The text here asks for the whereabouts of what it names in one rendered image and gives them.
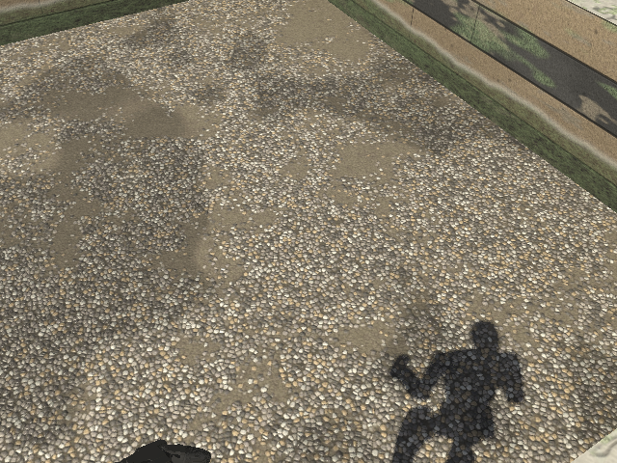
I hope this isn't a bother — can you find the robot left hand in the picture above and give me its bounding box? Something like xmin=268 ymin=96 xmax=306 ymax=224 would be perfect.
xmin=115 ymin=439 xmax=211 ymax=463

